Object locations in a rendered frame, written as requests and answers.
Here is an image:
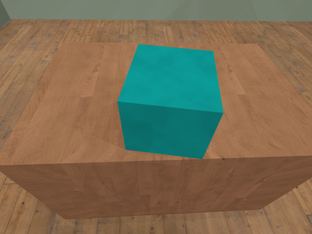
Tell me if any pedestal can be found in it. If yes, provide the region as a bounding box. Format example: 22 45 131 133
0 42 312 219

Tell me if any carton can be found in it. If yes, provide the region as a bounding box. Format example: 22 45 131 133
117 44 223 159

